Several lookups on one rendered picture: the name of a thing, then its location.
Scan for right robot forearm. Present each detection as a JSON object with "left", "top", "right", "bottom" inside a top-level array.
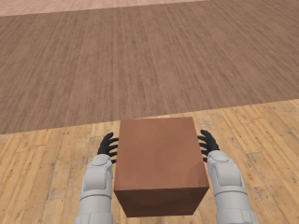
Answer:
[{"left": 206, "top": 150, "right": 259, "bottom": 224}]

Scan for left robot forearm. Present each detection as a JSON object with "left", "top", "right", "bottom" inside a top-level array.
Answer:
[{"left": 74, "top": 154, "right": 113, "bottom": 224}]

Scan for left robot hand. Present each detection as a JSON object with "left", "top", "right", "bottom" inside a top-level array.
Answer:
[{"left": 97, "top": 132, "right": 119, "bottom": 164}]

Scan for right robot hand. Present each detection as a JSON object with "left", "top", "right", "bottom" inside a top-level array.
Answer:
[{"left": 197, "top": 130, "right": 220, "bottom": 162}]

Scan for carton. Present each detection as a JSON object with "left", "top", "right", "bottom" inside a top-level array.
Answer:
[{"left": 113, "top": 117, "right": 210, "bottom": 217}]

